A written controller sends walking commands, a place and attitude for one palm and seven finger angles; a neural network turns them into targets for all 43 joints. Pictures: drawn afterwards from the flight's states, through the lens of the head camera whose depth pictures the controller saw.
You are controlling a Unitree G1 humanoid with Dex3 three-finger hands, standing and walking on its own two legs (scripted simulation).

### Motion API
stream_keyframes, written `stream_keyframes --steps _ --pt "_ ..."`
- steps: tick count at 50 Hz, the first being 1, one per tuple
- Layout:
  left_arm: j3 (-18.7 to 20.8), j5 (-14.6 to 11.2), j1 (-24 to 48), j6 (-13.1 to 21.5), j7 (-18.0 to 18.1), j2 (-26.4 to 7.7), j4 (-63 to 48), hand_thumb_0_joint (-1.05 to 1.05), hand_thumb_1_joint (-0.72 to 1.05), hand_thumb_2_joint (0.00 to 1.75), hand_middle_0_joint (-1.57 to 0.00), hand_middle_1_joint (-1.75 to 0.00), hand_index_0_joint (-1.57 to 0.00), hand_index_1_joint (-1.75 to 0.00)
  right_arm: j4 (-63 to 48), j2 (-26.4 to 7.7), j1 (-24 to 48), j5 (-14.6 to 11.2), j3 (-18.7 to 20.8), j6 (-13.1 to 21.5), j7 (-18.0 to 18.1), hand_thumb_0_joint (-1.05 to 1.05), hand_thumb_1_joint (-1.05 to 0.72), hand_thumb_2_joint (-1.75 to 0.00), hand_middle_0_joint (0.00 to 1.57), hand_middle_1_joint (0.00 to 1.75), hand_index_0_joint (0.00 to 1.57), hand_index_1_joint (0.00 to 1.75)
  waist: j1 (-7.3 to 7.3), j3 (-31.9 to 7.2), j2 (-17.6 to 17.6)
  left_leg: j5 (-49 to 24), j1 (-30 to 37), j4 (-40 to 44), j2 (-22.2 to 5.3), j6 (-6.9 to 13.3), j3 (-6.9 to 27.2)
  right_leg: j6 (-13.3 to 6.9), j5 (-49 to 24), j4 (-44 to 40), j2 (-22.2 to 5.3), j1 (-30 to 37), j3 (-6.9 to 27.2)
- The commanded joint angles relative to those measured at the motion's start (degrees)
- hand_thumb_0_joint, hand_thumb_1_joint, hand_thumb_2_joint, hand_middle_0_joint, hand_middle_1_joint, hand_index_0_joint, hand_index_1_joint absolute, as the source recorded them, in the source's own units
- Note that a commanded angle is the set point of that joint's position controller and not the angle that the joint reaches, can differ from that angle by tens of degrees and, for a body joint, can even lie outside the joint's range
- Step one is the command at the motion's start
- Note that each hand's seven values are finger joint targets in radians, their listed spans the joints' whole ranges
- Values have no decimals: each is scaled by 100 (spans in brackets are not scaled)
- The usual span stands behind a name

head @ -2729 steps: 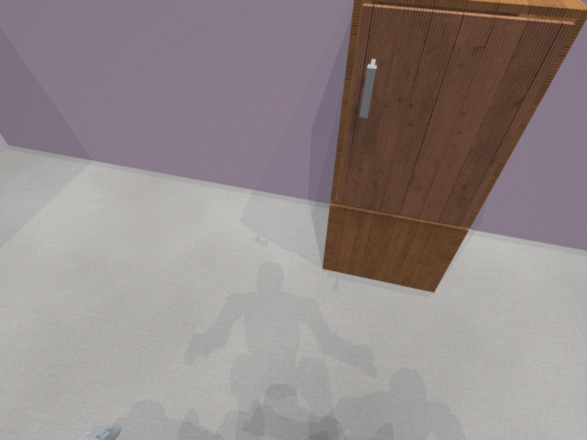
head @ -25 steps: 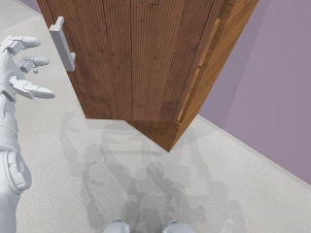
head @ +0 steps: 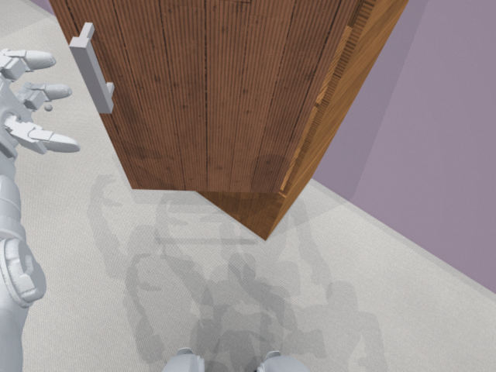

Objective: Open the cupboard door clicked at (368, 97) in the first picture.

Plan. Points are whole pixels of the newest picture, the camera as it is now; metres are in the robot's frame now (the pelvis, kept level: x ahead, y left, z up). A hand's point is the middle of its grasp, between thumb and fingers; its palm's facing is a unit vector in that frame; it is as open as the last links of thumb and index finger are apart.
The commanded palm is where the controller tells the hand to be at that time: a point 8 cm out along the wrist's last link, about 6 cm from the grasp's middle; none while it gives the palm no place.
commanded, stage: move the hooked fingers beside the handle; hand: left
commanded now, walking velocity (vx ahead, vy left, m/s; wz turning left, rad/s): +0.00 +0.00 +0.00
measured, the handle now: (97, 70) +0.56 +0.21 +0.12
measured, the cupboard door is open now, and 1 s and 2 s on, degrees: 37 37 38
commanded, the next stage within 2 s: slide the fingers in behind the handle in 0.30 s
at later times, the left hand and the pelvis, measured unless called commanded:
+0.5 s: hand (42, 117) +0.47 +0.27 +0.11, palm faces +0.03 -1.00 +0.00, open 14.0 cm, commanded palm +0.45 +0.31 +0.11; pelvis -0.01 +0.00 +0.00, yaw +1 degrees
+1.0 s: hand (73, 112) +0.48 +0.23 +0.11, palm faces +0.01 -1.00 +0.02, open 14.0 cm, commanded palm +0.46 +0.27 +0.11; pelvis +0.00 -0.01 +0.00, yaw +0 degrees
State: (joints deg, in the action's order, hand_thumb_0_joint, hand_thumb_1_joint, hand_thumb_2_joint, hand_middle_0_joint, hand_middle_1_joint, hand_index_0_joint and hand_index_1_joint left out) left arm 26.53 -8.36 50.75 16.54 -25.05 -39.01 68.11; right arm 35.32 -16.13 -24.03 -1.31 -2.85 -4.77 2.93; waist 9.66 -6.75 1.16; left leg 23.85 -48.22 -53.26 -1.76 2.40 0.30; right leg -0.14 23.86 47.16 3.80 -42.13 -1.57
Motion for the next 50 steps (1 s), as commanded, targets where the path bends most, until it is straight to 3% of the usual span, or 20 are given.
stream_keyframes --steps 1,2,5,7,11,12,15,20,21,22,23,27,28,33,37,40,42,44,49,50 --pt "188 -125 2190 234 -8 -1732 -1104 0 -50 30 -30 -120 -30 -120 -356 -1118 -756 -4 392 68 93 0 -90 -90 20 30 20 30 -115 -2256 918 -2683 2525 468 -22 -70 328 -105 -2021 -416 51 301 -59" --pt "271 -103 2116 235 -4 -1831 -1095 0 -50 30 -30 -120 -30 -120 -378 -1134 -739 -10 397 63 88 0 -90 -90 20 30 20 30 -156 -2278 903 -2649 2514 472 -26 -81 322 -93 -1994 -412 53 275 -55" --pt "105 -125 2050 294 -12 -1596 -1240 0 -50 30 -30 -120 -30 -120 -415 -1111 -714 -4 410 49 66 0 -90 -90 20 30 20 30 -123 -2262 914 -2716 2612 474 -33 -87 319 -98 -2010 -424 66 246 -59" --pt "337 -188 2117 409 -31 -1838 -1415 0 -50 30 -30 -120 -30 -120 -413 -1140 -710 -5 436 51 71 0 -90 -90 20 30 20 30 -171 -2469 1002 -2906 2761 441 -46 -116 339 -112 -2125 -377 71 304 -45" --pt "-16 -286 2330 465 -96 -1371 -1494 0 -50 30 -30 -120 -30 -120 -364 -1090 -672 -10 423 62 58 0 -90 -90 20 30 20 30 -63 -2274 1022 -2767 2839 458 -40 -102 384 -128 -1939 -422 77 140 -73" --pt "172 -255 2256 445 -80 -1593 -1378 0 -50 30 -30 -120 -30 -120 -334 -1127 -667 -22 435 58 72 0 -90 -90 20 30 20 30 -96 -2294 931 -2697 2806 462 -51 -103 393 -121 -1912 -423 73 125 -64" --pt "41 -205 2217 303 -62 -1519 -1062 0 -50 30 -30 -120 -30 -120 -355 -1116 -611 -31 390 59 91 0 -90 -90 20 30 20 30 -57 -1946 726 -2212 2403 534 -19 -62 365 -106 -1676 -465 41 148 -61" --pt "173 -107 2456 400 11 -1810 -1229 0 -50 30 -30 -120 -30 -120 -356 -1129 -584 -16 379 97 119 0 -90 -90 20 30 20 30 -85 -2184 974 -2220 2511 491 -15 -86 381 -122 -1630 -429 18 139 -20" --pt "34 -162 2565 467 6 -1589 -1399 0 -50 30 -30 -120 -30 -120 -361 -1096 -596 -5 385 116 109 0 -90 -90 20 30 20 30 -37 -2259 1066 -2336 2641 463 -7 -84 384 -132 -1686 -409 27 107 -29" --pt "128 -154 2479 520 8 -1662 -1440 0 -50 30 -30 -120 -30 -120 -360 -1117 -596 -4 398 123 106 0 -90 -90 20 30 20 30 -113 -2418 1102 -2448 2795 467 -34 -127 436 -136 -1686 -383 36 72 -51" --pt "-109 -179 2494 530 -10 -1366 -1474 0 -50 30 -30 -120 -30 -120 -352 -1088 -556 -1 396 133 90 0 -90 -90 20 30 20 30 -42 -2419 1129 -2460 2871 455 -34 -123 425 -126 -1676 -402 41 11 -57" --pt "-144 -253 2484 446 -12 -1240 -1293 0 -50 30 -30 -120 -30 -120 -309 -1123 -569 -22 414 162 103 0 -90 -90 20 30 20 30 -38 -2283 954 -2156 2777 520 -42 -111 470 -127 -1454 -440 33 -77 -78" --pt "-335 -239 2558 378 4 -1039 -1234 0 -50 30 -30 -120 -30 -120 -290 -1099 -541 -10 400 166 95 0 -90 -90 20 30 20 30 10 -2149 992 -2079 2710 521 -26 -100 456 -127 -1402 -459 19 -118 -81" --pt "-40 -130 2597 272 238 -1410 -1147 0 -50 30 -30 -120 -30 -120 -300 -1104 -599 1 375 186 95 0 -90 -90 20 30 20 30 -57 -2108 805 -1920 2382 549 2 -66 415 -115 -1410 -466 -3 111 -42" --pt "86 -72 2638 476 381 -1486 -1442 0 -50 30 -30 -120 -30 -120 -317 -1091 -634 19 399 210 59 0 -90 -90 20 30 20 30 -83 -2453 882 -2184 2585 479 -15 -89 407 -115 -1607 -395 25 184 -16" --pt "-1 -91 2409 473 378 -1303 -1267 0 -50 30 -30 -120 -30 -120 -318 -1058 -618 9 400 203 34 0 -90 -90 20 30 20 30 -74 -2341 792 -2113 2421 469 8 -65 322 -96 -1676 -434 35 319 13" --pt "129 -73 2350 453 356 -1482 -1212 0 -50 30 -30 -120 -30 -120 -327 -1083 -653 -5 397 185 44 0 -90 -90 20 30 20 30 -113 -2346 792 -2154 2364 477 -6 -67 318 -103 -1741 -392 29 353 5" --pt "-169 -70 2515 400 348 -1125 -1323 0 -50 30 -30 -120 -30 -120 -331 -1054 -666 -1 410 180 29 0 -90 -90 20 30 20 30 -32 -2288 792 -2137 2455 514 -9 -70 354 -96 -1664 -424 32 236 -34" --pt "-137 -116 2575 352 431 -1092 -1354 0 -50 30 -30 -120 -30 -120 -293 -1064 -704 2 437 180 35 0 -90 -90 20 30 20 30 12 -2233 688 -2116 2445 510 -20 -51 349 -90 -1686 -455 34 219 -15" --pt "-244 -121 2505 331 441 -922 -1277 0 -50 30 -30 -120 -30 -120 -289 -1033 -680 8 427 186 19 0 -90 -90 20 30 20 30 -9 -2147 760 -2113 2438 520 -4 -59 327 -98 -1682 -463 35 224 -26"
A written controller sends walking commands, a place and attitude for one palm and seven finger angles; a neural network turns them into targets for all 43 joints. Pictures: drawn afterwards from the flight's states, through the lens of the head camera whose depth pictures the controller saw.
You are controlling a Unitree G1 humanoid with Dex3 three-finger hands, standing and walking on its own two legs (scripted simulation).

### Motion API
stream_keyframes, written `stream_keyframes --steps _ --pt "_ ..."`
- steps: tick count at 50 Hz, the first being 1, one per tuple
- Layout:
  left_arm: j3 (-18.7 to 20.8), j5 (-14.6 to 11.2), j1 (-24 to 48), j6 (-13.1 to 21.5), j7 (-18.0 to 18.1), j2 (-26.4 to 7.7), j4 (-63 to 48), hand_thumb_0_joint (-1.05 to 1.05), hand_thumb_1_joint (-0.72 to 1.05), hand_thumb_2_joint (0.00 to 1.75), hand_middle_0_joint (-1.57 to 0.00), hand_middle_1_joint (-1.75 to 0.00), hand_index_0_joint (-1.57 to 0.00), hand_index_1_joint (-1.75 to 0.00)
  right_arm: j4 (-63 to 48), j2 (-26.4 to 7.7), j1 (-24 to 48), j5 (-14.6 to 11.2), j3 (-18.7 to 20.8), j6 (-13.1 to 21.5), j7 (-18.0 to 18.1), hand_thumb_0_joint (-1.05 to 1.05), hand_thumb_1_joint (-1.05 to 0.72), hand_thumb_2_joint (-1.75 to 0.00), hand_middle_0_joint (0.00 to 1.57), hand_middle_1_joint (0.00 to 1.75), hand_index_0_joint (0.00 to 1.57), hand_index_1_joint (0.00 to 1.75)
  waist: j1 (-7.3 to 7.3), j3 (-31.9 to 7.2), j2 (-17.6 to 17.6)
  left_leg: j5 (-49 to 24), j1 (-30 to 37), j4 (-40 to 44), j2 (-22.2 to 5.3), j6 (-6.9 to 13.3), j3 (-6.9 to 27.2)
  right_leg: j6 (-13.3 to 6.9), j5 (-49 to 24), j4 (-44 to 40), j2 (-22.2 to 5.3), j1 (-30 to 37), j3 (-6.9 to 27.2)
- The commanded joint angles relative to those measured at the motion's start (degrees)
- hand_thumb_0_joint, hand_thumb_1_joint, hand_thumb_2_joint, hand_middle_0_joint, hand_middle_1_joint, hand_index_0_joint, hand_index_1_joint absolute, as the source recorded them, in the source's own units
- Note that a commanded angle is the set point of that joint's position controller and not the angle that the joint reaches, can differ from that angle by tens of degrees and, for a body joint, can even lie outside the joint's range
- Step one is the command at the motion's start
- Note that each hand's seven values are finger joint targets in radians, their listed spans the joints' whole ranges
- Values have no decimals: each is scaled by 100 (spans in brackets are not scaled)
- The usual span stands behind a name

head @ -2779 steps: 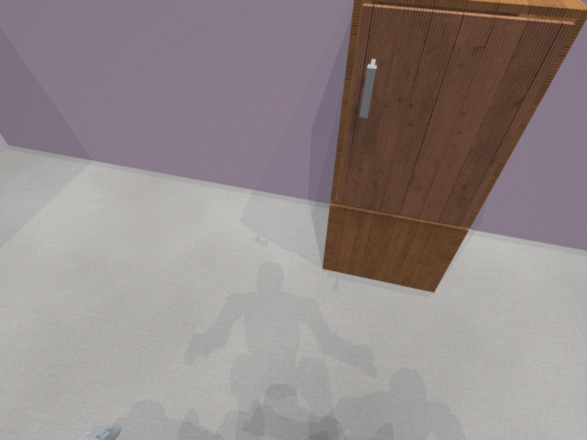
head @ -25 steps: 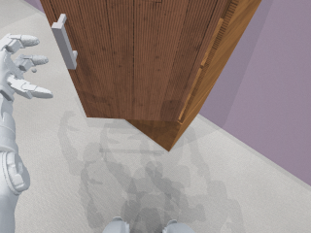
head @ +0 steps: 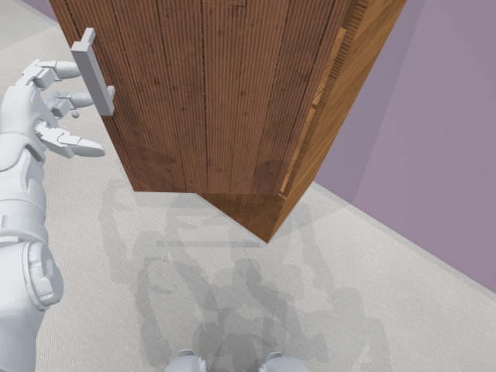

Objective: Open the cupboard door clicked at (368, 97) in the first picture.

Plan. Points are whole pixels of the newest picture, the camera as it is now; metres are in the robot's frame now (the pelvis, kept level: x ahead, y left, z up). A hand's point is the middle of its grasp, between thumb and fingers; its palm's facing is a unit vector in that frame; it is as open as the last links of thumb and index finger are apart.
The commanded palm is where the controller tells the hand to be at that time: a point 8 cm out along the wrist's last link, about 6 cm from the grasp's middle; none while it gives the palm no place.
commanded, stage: slide the fingers in behind the handle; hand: left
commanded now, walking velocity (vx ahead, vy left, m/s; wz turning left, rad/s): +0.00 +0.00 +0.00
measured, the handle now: (98, 74) +0.57 +0.21 +0.12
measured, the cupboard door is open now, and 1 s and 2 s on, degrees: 37 38 46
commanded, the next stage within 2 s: draw the hand back to the body in 1.00 s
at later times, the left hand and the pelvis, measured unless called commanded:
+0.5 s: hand (84, 119) +0.48 +0.22 +0.11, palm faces +0.05 -1.00 +0.01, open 14.4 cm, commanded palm +0.46 +0.24 +0.11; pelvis +0.01 +0.00 +0.00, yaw +1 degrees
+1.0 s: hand (88, 123) +0.47 +0.21 +0.11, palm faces +0.08 -1.00 +0.00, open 14.8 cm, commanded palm +0.46 +0.23 +0.11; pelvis +0.00 +0.00 +0.00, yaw +3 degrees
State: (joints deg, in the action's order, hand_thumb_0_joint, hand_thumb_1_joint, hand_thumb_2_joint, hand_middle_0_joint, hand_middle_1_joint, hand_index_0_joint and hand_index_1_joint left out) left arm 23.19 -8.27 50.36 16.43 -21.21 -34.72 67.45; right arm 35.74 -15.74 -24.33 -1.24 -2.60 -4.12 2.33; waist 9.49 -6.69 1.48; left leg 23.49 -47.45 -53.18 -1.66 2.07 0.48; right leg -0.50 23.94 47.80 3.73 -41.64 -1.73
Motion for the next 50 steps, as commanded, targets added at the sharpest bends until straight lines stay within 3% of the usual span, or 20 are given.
stream_keyframes --steps 1,2,3,4,7,10,11,12,14,16,17,21,25,26,36,41,44,47,48,50 --pt "70 -168 2686 396 81 -1289 -1427 0 -50 30 -30 -120 -30 -120 -313 -1063 -661 21 411 138 71 0 -90 -90 20 30 20 30 29 -2235 810 -2198 2472 479 -14 -21 323 -77 -1764 -505 41 168 -12" --pt "238 -120 2591 432 117 -1467 -1433 0 -50 30 -30 -120 -30 -120 -308 -1080 -695 21 425 137 69 0 -90 -90 20 30 20 30 -68 -2431 857 -2360 2596 485 -26 -52 357 -83 -1821 -464 44 194 -23" --pt "52 -127 2511 443 135 -1216 -1502 0 -50 30 -30 -120 -30 -120 -319 -1044 -644 26 424 139 44 0 -90 -90 20 30 20 30 -45 -2424 938 -2445 2665 473 -19 -53 328 -82 -1878 -478 48 186 -23" --pt "267 -132 2430 468 178 -1422 -1566 0 -50 30 -30 -120 -30 -120 -316 -1060 -678 25 443 132 47 0 -90 -90 20 30 20 30 -107 -2535 833 -2491 2652 452 -29 -51 318 -78 -1947 -468 46 274 -5" --pt "-2 -115 2426 467 225 -1057 -1523 0 -50 30 -30 -120 -30 -120 -313 -1017 -635 15 435 132 12 0 -90 -90 20 30 20 30 -31 -2389 770 -2472 2621 463 -27 -50 304 -59 -1963 -470 56 221 -23" --pt "-99 -117 2442 413 259 -955 -1432 0 -50 30 -30 -120 -30 -120 -292 -1028 -587 6 442 125 14 0 -90 -90 20 30 20 30 19 -2131 668 -2234 2487 506 -11 -31 294 -64 -1844 -533 47 214 -11" --pt "-101 -143 2602 443 280 -929 -1539 0 -50 30 -30 -120 -30 -120 -271 -1021 -618 24 442 136 15 0 -90 -90 20 30 20 30 55 -2130 651 -2253 2486 475 3 -10 299 -69 -1880 -526 42 232 -7" --pt "3 -107 2605 468 289 -1067 -1603 0 -50 30 -30 -120 -30 -120 -268 -1037 -614 17 455 146 14 0 -90 -90 20 30 20 30 -25 -2333 766 -2325 2579 489 -2 -36 319 -71 -1910 -490 40 264 -5" --pt "-257 -121 2497 452 292 -702 -1617 0 -50 30 -30 -120 -30 -120 -289 -994 -578 15 453 146 1 0 -90 -90 20 30 20 30 9 -2305 788 -2427 2694 495 -6 -49 324 -77 -1936 -504 40 198 -28" --pt "-320 -162 2472 504 303 -579 -1816 0 -50 30 -30 -120 -30 -120 -276 -978 -571 39 465 163 -20 0 -90 -90 20 30 20 30 -15 -2394 865 -2588 2823 463 -6 -57 347 -102 -1999 -473 44 228 -51" --pt "-152 -159 2412 520 328 -740 -1851 0 -50 30 -30 -120 -30 -120 -269 -1001 -567 22 492 168 -22 0 -90 -90 20 30 20 30 -65 -2547 852 -2628 2899 454 -16 -63 327 -86 -2060 -482 44 254 -26" --pt "-649 -223 2450 515 359 -116 -2055 0 -50 30 -30 -120 -30 -120 -281 -935 -487 15 487 196 -58 0 -90 -90 20 30 20 30 16 -2389 876 -2749 3034 468 -11 -71 383 -109 -2058 -494 60 175 -76" --pt "-736 -196 2444 490 468 4 -1992 0 -50 30 -30 -120 -30 -120 -189 -946 -453 15 507 212 -70 0 -90 -90 20 30 20 30 19 -2237 789 -2655 3045 500 -26 -103 423 -108 -1972 -523 52 94 -90" --pt "-998 -219 2637 513 480 288 -2124 0 -50 30 -30 -120 -30 -120 -197 -919 -437 18 486 230 -74 0 -90 -90 20 30 20 30 106 -2184 833 -2634 3079 507 -10 -88 440 -109 -1928 -523 48 23 -114" --pt "-1089 -142 2851 628 629 398 -2100 0 -50 30 -30 -120 -30 -120 -37 -924 -408 44 513 332 -90 0 -90 -90 20 30 20 30 81 -2359 827 -2743 3248 491 4 -121 545 -141 -1898 -489 17 -10 -127" --pt "-1310 -201 2793 664 618 694 -2274 0 -50 30 -30 -120 -30 -120 -39 -892 -359 36 516 372 -112 0 -90 -90 20 30 20 30 61 -2477 906 -3016 3470 485 0 -145 566 -144 -1985 -492 32 -6 -143" --pt "-1273 -177 3015 657 647 619 -2124 0 -50 30 -30 -120 -30 -120 2 -912 -341 24 512 383 -93 0 -90 -90 20 30 20 30 149 -2296 625 -2531 3238 551 12 -127 554 -116 -1835 -544 28 -30 -134" --pt "-1435 -141 3073 687 671 805 -2060 0 -50 30 -30 -120 -30 -120 20 -895 -306 21 507 424 -80 0 -90 -90 20 30 20 30 161 -2244 824 -2484 3312 560 20 -138 589 -127 -1707 -534 10 -184 -134" --pt "-1269 -136 3030 657 704 617 -1874 0 -50 30 -30 -120 -30 -120 73 -924 -326 40 510 421 -77 0 -90 -90 20 30 20 30 145 -2121 754 -2332 3211 566 17 -145 602 -136 -1591 -551 6 -202 -140" --pt "-1359 -121 3081 676 706 711 -1862 0 -50 30 -30 -120 -30 -120 58 -919 -328 37 505 444 -75 0 -90 -90 20 30 20 30 155 -2139 676 -2186 3164 598 33 -134 604 -138 -1507 -565 4 -185 -136"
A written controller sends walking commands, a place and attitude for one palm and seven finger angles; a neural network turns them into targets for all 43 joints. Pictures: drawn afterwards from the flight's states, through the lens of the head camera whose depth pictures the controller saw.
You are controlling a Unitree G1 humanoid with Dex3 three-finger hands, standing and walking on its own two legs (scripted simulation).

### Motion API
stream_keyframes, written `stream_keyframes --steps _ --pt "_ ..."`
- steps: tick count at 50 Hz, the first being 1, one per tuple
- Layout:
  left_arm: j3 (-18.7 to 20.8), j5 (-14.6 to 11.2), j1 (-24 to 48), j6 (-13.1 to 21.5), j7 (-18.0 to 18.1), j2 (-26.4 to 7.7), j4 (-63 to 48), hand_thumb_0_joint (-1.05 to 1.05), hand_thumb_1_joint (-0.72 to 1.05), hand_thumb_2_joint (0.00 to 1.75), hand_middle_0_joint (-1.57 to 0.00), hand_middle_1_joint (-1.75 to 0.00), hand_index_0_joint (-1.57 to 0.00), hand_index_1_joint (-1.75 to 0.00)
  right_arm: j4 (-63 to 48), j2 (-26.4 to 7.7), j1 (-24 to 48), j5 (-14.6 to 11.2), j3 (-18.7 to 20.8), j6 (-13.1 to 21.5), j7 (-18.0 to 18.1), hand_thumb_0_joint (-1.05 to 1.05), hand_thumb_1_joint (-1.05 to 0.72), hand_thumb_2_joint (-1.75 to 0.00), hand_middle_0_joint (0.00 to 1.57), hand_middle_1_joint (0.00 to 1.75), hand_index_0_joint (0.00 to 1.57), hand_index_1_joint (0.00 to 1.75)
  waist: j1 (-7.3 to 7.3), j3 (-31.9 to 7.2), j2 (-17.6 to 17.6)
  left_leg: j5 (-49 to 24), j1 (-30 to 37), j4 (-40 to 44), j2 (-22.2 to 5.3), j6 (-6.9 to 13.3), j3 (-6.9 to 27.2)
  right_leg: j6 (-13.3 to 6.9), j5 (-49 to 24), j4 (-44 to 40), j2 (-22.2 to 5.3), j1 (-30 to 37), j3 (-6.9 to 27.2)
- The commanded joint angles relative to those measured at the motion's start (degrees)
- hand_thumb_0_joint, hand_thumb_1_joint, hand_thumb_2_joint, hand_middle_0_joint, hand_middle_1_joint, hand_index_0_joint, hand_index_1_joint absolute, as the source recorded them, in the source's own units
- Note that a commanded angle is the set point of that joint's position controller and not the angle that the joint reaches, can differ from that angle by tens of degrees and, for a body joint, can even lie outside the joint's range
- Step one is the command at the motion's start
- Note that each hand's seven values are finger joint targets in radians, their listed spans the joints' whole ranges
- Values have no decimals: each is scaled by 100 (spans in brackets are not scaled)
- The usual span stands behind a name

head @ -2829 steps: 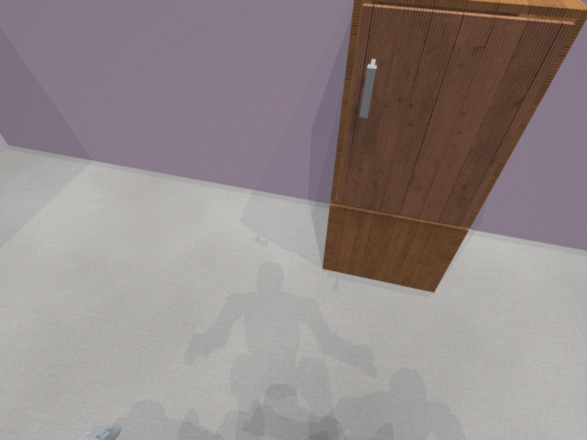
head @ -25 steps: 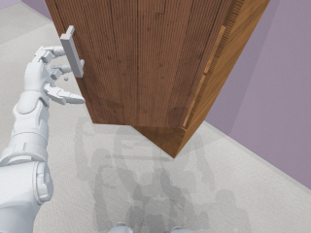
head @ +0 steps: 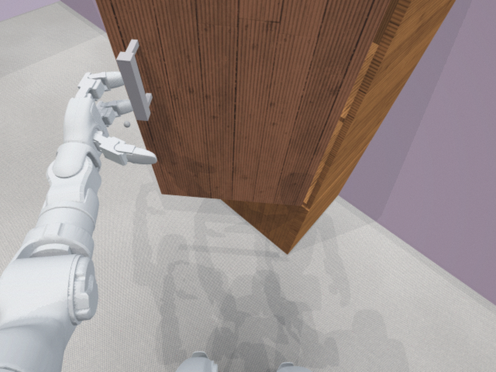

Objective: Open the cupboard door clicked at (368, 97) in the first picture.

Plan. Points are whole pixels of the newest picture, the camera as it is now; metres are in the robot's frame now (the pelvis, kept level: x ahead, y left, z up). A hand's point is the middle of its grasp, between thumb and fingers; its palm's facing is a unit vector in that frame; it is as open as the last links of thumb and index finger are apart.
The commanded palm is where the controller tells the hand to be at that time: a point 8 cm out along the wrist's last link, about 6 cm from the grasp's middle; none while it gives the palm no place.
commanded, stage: draw the hand back to the body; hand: left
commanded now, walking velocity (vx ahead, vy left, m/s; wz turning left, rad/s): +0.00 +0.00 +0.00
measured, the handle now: (138, 81) +0.57 +0.18 +0.12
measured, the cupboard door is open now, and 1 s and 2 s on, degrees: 38 46 46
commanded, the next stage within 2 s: step back with the hand held close in 1.68 s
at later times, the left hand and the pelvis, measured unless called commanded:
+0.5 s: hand (105, 153) +0.39 +0.19 +0.14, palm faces -0.04 -1.00 -0.01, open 14.5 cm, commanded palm +0.36 +0.24 +0.14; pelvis +0.01 +0.00 +0.02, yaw -1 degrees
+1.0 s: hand (24, 230) +0.26 +0.23 +0.18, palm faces +0.35 -0.90 -0.25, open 11.4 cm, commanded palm +0.21 +0.27 +0.19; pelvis +0.00 -0.01 +0.05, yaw +0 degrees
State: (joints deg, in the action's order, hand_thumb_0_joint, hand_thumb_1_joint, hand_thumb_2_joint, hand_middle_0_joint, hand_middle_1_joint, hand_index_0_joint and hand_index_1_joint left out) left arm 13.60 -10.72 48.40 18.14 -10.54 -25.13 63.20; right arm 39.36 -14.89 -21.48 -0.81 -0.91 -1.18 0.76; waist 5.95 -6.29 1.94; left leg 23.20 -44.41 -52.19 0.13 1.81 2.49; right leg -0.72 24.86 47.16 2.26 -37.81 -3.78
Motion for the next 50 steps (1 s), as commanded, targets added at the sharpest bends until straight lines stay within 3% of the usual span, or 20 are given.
stream_keyframes --steps 1,2,5,7,9,12,14,15,17,21,26,30,31,33,35,36,42,44,46,50 --pt "-471 104 3421 537 -368 -174 -1552 0 -50 30 -30 -120 -30 -120 -300 -998 -631 9 332 177 82 0 -90 -90 20 30 20 30 557 -2264 642 -2249 2912 472 -137 -88 400 -115 -1684 -487 149 -531 73" --pt "-311 118 3295 536 -373 -334 -1445 0 -50 30 -30 -120 -30 -120 -275 -1015 -639 -6 345 189 87 0 -90 -90 20 30 20 30 486 -2383 711 -2258 2942 447 -129 -98 380 -117 -1712 -487 144 -530 100" --pt "-326 128 3381 469 -401 -394 -1206 0 -50 30 -30 -120 -30 -120 -241 -1025 -641 -7 317 185 99 0 -90 -90 20 30 20 30 572 -2152 552 -1993 2690 465 -125 -70 355 -104 -1611 -525 137 -554 110" --pt "-105 91 3075 546 -465 -593 -1662 0 -50 30 -30 -120 -30 -120 -333 -1032 -620 -26 351 206 92 0 -90 -90 20 30 20 30 325 -2702 817 -2434 3056 490 -133 -103 359 -136 -1829 -473 134 -289 108" --pt "-140 -12 2332 529 -550 -480 -2209 0 -50 30 -30 -120 -30 -120 -527 -978 -501 -60 345 203 52 0 -90 -90 20 30 20 30 90 -3149 1031 -3071 3448 499 -144 -134 315 -150 -2157 -470 154 42 80" --pt "16 -199 1457 412 -617 -634 -3055 0 -50 30 -30 -120 -30 -120 -716 -949 -323 -138 343 198 26 0 -90 -90 20 30 20 30 -110 -3319 956 -3599 3583 574 -168 -113 245 -122 -2627 -538 174 563 76" --pt "26 -317 982 287 -631 -618 -3555 0 -50 30 -30 -120 -30 -120 -859 -919 -167 -201 333 209 43 0 -90 -90 20 30 20 30 -142 -3051 733 -3567 3494 696 -174 -69 175 -98 -2806 -648 183 837 59" --pt "159 -365 745 221 -611 -739 -3746 0 -50 30 -30 -120 -30 -120 -896 -917 -111 -217 344 217 62 0 -90 -90 20 30 20 30 -166 -2875 436 -3466 3361 757 -166 -30 139 -83 -2910 -716 187 1042 64" --pt "403 -451 268 127 -575 -960 -4072 0 -50 30 -30 -120 -30 -120 -994 -904 45 -255 307 246 122 0 -90 -90 20 30 20 30 -235 -2492 307 -3333 3142 906 -135 22 51 -63 -3114 -822 157 1323 108" --pt "411 -504 -156 -128 -549 -922 -4459 0 -50 30 -30 -120 -30 -120 -1100 -842 371 -281 233 327 225 0 -90 -90 20 30 20 30 -281 -1577 489 -2655 2888 1185 -80 48 -28 -75 -2729 -1037 106 1369 124" --pt "434 -560 -1238 -613 -651 -775 -4681 0 -47 32 -30 -118 -30 -118 -1294 -768 693 -297 169 417 274 0 -90 -90 20 30 20 30 -465 -1384 468 -2408 2940 1443 -57 12 -23 -106 -2490 -1189 39 1656 97" --pt "458 -701 -1902 -1064 -749 -611 -5281 0 -32 37 -29 -109 -29 -109 -1539 -718 1025 -342 131 496 274 0 -90 -90 20 30 20 30 -585 -1297 157 -2241 2995 1649 -45 -2 -31 -90 -2507 -1320 5 1889 71" --pt "339 -31 -2131 -938 -10 -779 -5892 0 -29 39 -29 -107 -29 -107 -1640 -649 1120 -261 143 430 351 0 -90 -90 20 30 20 30 -586 -1108 5 -2230 3219 1785 20 21 -131 -142 -2293 -1613 -67 1875 277" --pt "69 65 -2815 -1098 578 -225 -5975 0 -22 42 -28 -102 -28 -102 -1629 -608 1351 -240 96 390 434 0 -90 -90 20 30 20 30 -533 -525 -289 -1660 3041 2071 -37 -17 -105 -91 -1948 -1819 -91 1863 239" --pt "65 216 -2757 -1195 912 -296 -6462 0 -15 45 -27 -98 -27 -98 -1605 -608 1442 -226 78 343 488 0 -90 -90 20 30 20 30 -519 -438 -131 -1464 3193 2269 -70 -20 -100 -90 -1805 -1988 -129 2071 261" --pt "194 262 -2845 -1222 1065 -476 -6613 0 -12 47 -27 -95 -27 -95 -1577 -622 1447 -210 72 321 524 0 -90 -90 20 30 20 30 -543 -468 -272 -1414 3213 2343 -68 -1 -115 -94 -1763 -2089 -144 2272 271" --pt "310 518 -2897 -1144 1574 -607 -7795 0 9 55 -26 -82 -26 -82 -1452 -499 1728 -133 -41 476 625 0 -90 -90 20 30 20 30 -596 -487 545 -1415 3865 2786 -40 -26 -127 -116 -1651 -2493 -147 2620 300" --pt "325 549 -3423 -1143 1660 -552 -7988 0 17 58 -25 -77 -25 -77 -1409 -479 1751 -93 -59 550 612 0 -90 -90 20 30 20 30 -659 -437 742 -1519 3980 2914 -45 -61 -106 -130 -1684 -2559 -142 2769 262" --pt "282 545 -4024 -1160 1688 -410 -7968 0 23 62 -25 -73 -25 -73 -1354 -479 1772 -73 -46 579 588 0 -90 -90 20 30 20 30 -686 -217 365 -1552 3923 3023 -70 -57 -118 -126 -1690 -2666 -138 2936 239" --pt "420 518 -5049 -1171 1667 -287 -8120 0 37 68 -24 -64 -24 -64 -1333 -459 1860 -47 -14 589 535 0 -90 -90 20 30 20 30 -768 104 68 -1659 3903 3166 -84 -44 -192 -79 -1794 -2787 -140 3058 235"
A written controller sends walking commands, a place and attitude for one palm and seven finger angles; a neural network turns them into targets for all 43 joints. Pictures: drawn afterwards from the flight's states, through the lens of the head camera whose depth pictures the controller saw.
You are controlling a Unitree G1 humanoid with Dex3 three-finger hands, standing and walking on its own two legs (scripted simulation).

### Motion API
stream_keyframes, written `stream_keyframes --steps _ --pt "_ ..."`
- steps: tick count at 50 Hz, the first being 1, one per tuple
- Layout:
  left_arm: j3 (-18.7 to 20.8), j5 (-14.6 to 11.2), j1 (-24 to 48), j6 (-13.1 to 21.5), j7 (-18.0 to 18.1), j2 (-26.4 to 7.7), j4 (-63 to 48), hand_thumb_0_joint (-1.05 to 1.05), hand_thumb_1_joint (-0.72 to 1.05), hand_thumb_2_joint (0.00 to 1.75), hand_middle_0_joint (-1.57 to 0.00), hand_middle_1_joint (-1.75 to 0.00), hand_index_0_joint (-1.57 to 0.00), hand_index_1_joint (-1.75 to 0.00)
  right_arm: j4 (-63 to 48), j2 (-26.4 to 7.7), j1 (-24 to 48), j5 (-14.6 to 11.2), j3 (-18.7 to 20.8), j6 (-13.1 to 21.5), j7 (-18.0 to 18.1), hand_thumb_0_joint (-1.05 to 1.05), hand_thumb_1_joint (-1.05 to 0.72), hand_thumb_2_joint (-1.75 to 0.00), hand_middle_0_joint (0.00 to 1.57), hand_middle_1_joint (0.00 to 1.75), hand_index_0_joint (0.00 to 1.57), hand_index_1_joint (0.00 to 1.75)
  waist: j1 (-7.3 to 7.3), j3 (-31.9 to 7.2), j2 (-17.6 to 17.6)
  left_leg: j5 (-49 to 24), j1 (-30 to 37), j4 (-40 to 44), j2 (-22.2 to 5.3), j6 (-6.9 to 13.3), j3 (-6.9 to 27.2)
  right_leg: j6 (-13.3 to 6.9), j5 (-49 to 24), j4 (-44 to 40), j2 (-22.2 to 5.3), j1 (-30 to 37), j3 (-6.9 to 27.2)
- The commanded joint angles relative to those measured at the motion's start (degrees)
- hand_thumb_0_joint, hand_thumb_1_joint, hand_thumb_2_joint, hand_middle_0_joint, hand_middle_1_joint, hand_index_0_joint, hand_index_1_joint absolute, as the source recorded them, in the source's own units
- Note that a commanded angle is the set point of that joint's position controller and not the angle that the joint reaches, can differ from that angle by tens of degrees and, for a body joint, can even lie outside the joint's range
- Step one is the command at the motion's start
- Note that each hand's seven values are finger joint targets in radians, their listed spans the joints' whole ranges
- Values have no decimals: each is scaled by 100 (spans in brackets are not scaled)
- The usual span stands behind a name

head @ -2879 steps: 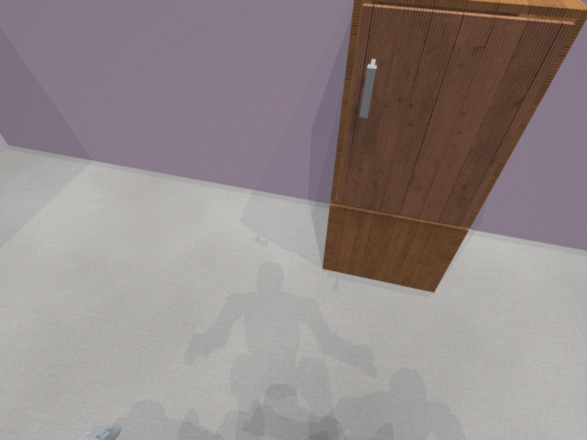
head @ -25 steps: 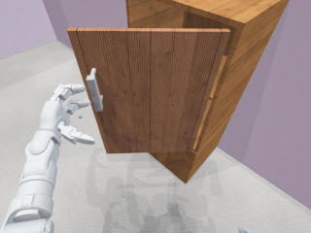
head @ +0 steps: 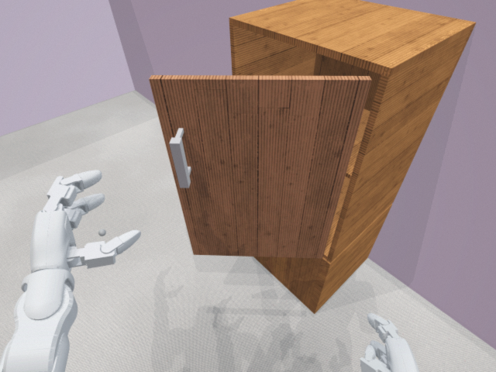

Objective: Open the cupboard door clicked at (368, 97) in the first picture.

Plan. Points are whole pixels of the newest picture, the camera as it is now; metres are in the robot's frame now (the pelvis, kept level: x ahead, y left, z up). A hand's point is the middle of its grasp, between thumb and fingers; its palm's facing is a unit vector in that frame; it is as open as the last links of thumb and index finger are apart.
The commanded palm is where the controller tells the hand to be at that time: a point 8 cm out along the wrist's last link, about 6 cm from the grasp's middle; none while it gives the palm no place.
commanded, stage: draw the hand back to the body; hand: left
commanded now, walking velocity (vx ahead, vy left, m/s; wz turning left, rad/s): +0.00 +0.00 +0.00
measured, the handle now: (182, 158) +0.53 +0.20 +0.07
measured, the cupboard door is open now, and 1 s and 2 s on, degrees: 46 46 46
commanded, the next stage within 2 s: step back with the hand held close in 0.68 s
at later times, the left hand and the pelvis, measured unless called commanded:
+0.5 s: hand (62, 273) +0.19 +0.25 +0.15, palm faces +0.47 -0.80 -0.38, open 7.6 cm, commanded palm +0.14 +0.29 +0.17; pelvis +0.01 -0.01 +0.00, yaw +0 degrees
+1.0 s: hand (72, 248) +0.22 +0.26 +0.15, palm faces +0.39 -0.80 -0.46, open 7.4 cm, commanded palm +0.16 +0.30 +0.17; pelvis +0.02 +0.00 +0.00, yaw -1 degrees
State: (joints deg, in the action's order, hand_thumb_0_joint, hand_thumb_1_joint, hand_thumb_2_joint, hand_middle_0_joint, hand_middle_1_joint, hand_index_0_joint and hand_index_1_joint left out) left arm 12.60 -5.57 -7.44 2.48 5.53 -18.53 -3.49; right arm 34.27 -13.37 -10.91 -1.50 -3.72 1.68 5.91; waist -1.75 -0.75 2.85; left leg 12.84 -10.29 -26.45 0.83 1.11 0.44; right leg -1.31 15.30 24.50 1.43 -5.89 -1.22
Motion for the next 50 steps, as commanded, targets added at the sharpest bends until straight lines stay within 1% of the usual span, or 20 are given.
stream_keyframes --steps 1,3,6,9,10,12,15,18,21,27,30,32,35,39,40,41,42,44,46,50 --pt "631 -13 210 379 53 -1020 -1355 0 41 69 -24 -62 -24 -62 -820 -641 789 24 280 294 2 0 -90 -90 20 30 20 30 -41 -381 -185 -604 415 615 -143 41 -4 -12 -828 -581 -76 -41 -9" --pt "718 -25 -34 398 32 -1022 -1654 0 48 72 -23 -57 -23 -57 -839 -612 852 17 301 269 -18 0 -90 -90 20 30 20 30 -49 -245 -134 -517 401 677 -155 41 -22 9 -705 -639 -86 -60 13" --pt "1016 3 -386 466 56 -1283 -2074 0 58 76 -22 -50 -22 -50 -851 -624 879 33 339 309 -23 0 -90 -90 20 30 20 30 -90 -232 -189 -418 449 672 -136 74 -71 39 -556 -749 -94 -51 49" --pt "1145 31 -669 570 80 -1325 -2710 0 69 81 -22 -43 -22 -43 -855 -572 894 56 358 424 -22 0 -90 -90 20 30 20 30 -117 -367 117 -588 597 597 -105 89 -121 40 -733 -753 -109 -52 63" --pt "1202 29 -914 585 99 -1320 -2812 0 73 82 -21 -41 -21 -41 -837 -559 861 73 369 469 -19 0 -90 -90 20 30 20 30 -124 -404 75 -657 597 573 -100 86 -117 45 -798 -726 -113 -7 41" --pt "1226 53 -1252 613 122 -1310 -3102 0 80 86 -21 -37 -21 -37 -823 -550 861 73 378 557 -34 0 -90 -90 20 30 20 30 -119 -293 299 -648 598 562 -96 69 -122 41 -768 -755 -129 -56 49" --pt "1345 58 -1808 640 154 -1307 -3315 0 90 90 -20 -30 -20 -30 -800 -529 815 83 403 661 -36 0 -90 -90 20 30 20 30 -140 -161 159 -747 594 501 -106 78 -142 56 -878 -764 -107 -146 50" --pt "1155 63 -1521 581 161 -1087 -2860 0 90 90 -20 -30 -20 -30 -693 -579 771 91 432 661 -2 0 -90 -90 20 30 20 30 -29 306 -211 -528 515 514 -118 105 -142 99 -615 -876 -113 -444 78" --pt "1119 82 -1285 578 174 -1051 -2562 0 90 90 -20 -30 -20 -30 -631 -611 745 89 464 647 45 0 -90 -90 20 30 20 30 -15 348 -353 -460 569 492 -113 149 -153 112 -524 -899 -142 -495 99" --pt "1222 101 -1337 651 194 -1195 -2998 0 90 90 -20 -30 -20 -30 -672 -565 809 134 448 691 54 0 -90 -90 20 30 20 30 -170 -335 25 -917 768 451 -63 166 -158 84 -1125 -673 -200 -42 123" --pt "1250 100 -1490 629 195 -1221 -3150 0 90 90 -20 -30 -20 -30 -691 -532 827 135 431 704 33 0 -90 -90 20 30 20 30 -190 -373 46 -1155 774 415 -71 149 -171 80 -1412 -634 -186 14 121" --pt "1302 92 -1550 606 206 -1255 -3137 0 90 90 -20 -30 -20 -30 -678 -513 818 135 416 707 29 0 -90 -90 20 30 20 30 -182 -220 124 -1172 702 425 -77 120 -176 80 -1458 -640 -190 6 110" --pt "1314 77 -1564 553 183 -1201 -2938 0 90 90 -20 -30 -20 -30 -673 -494 810 124 409 648 18 0 -90 -90 20 30 20 30 -163 16 -14 -1163 657 439 -101 115 -180 87 -1426 -692 -160 -117 100" --pt "1285 61 -1575 540 151 -1141 -2887 0 90 90 -20 -30 -20 -30 -694 -514 784 121 430 589 13 0 -90 -90 20 30 20 30 -155 -25 -14 -1215 704 462 -130 116 -184 90 -1455 -683 -154 -93 91" --pt "1329 73 -1108 580 165 -1286 -3215 0 90 90 -20 -30 -20 -30 -713 -533 814 120 434 603 17 0 -90 -90 20 30 20 30 -143 -198 21 -1234 750 447 -112 122 -167 90 -1469 -664 -159 -35 99" --pt "2209 157 -198 864 288 -2212 -3320 0 90 90 -20 -30 -20 -30 -891 -590 553 13 396 474 -20 0 -90 -90 20 30 20 30 47 273 405 -891 476 285 -201 157 26 83 -1735 -904 -441 -496 567" --pt "1788 163 -942 878 221 -1670 -2916 0 90 90 -20 -30 -20 -30 -762 -609 649 82 486 404 -37 0 -90 -90 20 30 20 30 26 -42 -65 -995 409 59 -247 171 117 82 -2076 -835 -578 -474 655" --pt "1399 197 -1740 777 158 -1256 -2606 0 90 90 -20 -30 -20 -30 -846 -635 580 79 524 230 -106 0 -90 -90 20 30 20 30 72 -345 -364 -1411 502 -44 -262 178 57 166 -2704 -643 -633 -356 553" --pt "1321 216 -2004 761 152 -1193 -2724 0 90 90 -20 -30 -20 -30 -919 -675 577 61 576 105 -131 0 -90 -90 20 30 20 30 94 -628 -191 -1830 509 -68 -320 163 -10 230 -3061 -458 -652 -252 434" --pt "1513 194 -2247 709 214 -1417 -3070 0 90 90 -20 -30 -20 -30 -1072 -691 567 19 639 -129 -105 0 -90 -90 20 30 20 30 140 -1004 -323 -2640 471 -64 -468 124 40 215 -3296 -145 -545 -174 305"
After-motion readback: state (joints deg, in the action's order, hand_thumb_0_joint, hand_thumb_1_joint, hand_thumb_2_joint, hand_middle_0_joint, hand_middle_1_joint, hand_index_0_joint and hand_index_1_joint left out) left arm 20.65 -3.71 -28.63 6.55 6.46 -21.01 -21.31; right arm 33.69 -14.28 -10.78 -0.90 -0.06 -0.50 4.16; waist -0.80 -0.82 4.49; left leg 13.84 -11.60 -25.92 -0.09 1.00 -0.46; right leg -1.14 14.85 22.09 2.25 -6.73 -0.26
